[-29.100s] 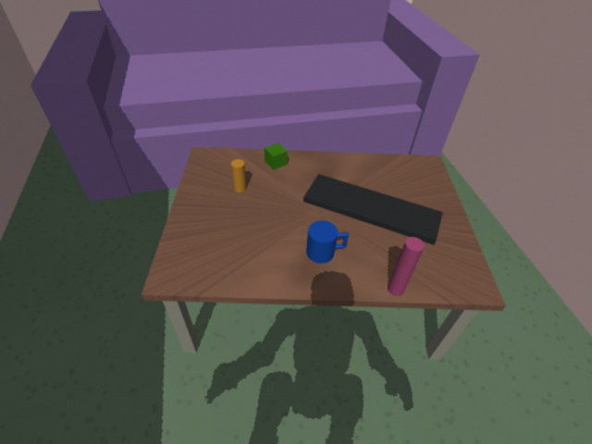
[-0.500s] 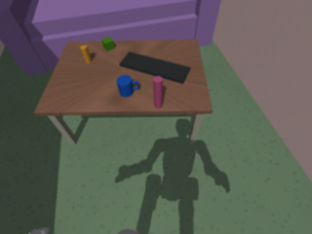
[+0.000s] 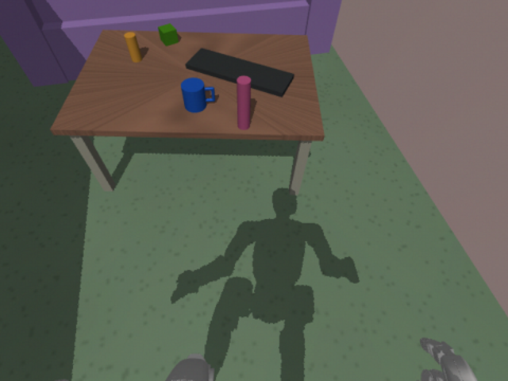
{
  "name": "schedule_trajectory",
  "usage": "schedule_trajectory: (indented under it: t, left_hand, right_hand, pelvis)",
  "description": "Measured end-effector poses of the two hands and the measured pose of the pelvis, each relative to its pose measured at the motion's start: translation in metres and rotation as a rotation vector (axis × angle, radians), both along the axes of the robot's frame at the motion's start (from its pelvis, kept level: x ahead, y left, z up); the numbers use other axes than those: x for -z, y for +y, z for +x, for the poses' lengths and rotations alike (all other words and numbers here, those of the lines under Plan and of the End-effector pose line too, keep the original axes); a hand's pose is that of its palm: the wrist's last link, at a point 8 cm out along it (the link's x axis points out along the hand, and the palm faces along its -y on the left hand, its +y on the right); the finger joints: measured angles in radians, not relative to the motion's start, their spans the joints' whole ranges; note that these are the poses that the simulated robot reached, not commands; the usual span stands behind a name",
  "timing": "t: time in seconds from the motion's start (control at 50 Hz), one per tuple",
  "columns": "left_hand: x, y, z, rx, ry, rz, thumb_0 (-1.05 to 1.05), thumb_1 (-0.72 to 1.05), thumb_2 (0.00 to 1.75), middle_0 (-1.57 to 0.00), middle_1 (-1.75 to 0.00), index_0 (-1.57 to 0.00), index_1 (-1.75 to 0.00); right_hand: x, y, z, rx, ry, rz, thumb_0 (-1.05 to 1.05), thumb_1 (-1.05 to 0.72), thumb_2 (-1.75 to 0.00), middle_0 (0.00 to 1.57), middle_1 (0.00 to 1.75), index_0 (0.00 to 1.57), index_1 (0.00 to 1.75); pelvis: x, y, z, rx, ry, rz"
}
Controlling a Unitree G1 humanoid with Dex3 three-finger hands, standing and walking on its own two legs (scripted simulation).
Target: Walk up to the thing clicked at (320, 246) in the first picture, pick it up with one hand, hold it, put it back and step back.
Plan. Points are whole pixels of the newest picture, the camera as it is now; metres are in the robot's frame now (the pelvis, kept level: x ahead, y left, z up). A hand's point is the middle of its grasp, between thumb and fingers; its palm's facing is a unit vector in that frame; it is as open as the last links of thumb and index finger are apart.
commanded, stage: step back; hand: left
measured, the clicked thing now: (198, 95) +1.04 +0.23 -0.29
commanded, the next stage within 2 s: stand in 1.28 s
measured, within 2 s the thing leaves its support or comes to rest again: neither
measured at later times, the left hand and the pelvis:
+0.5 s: hand out of the picture -0.08 +0.27 -0.13, palm faces +0.13 -0.91 -0.39, open 7.4 cm; pelvis -0.12 -0.01 +0.02, yaw +8 degrees
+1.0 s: hand out of the picture -0.09 +0.30 -0.14, palm faces +0.11 -0.91 -0.41, open 7.4 cm; pelvis -0.10 +0.02 +0.01, yaw +6 degrees
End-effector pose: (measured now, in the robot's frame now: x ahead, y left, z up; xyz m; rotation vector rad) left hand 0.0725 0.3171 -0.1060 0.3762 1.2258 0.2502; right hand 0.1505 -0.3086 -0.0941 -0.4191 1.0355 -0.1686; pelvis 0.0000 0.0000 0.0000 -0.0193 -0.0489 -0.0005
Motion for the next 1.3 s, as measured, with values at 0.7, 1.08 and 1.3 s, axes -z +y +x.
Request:
schedule_trajectory:
  t: [0.7,1.08,1.3]
  left_hand:
    - [-0.013,-0.033,-0.210,-0.144,0.005,-0.023,0.01,0.91,0.89,-0.21,-0.30,-0.20,-0.30]
    - [-0.004,0.028,-0.145,-0.110,0.001,-0.020,0.01,0.91,0.89,-0.20,-0.30,-0.20,-0.30]
    - [-0.010,0.020,-0.088,-0.059,-0.053,-0.041,0.01,0.91,0.89,-0.20,-0.30,-0.20,-0.30]
  right_hand:
    - [0.006,-0.017,-0.165,-0.025,0.115,0.042,0.01,-0.90,-0.90,0.20,0.30,0.21,0.30]
    - [0.007,0.046,-0.125,-0.029,0.123,0.052,0.01,-0.90,-0.90,0.20,0.30,0.21,0.30]
    - [0.004,0.053,-0.098,0.002,0.083,0.084,0.01,-0.90,-0.90,0.20,0.30,0.21,0.30]
  pelvis:
    - [-0.012,-0.028,-0.124,-0.100,-0.009,-0.006]
    - [-0.010,0.022,-0.090,-0.090,0.011,0.019]
    - [-0.015,0.023,-0.070,-0.071,0.022,0.012]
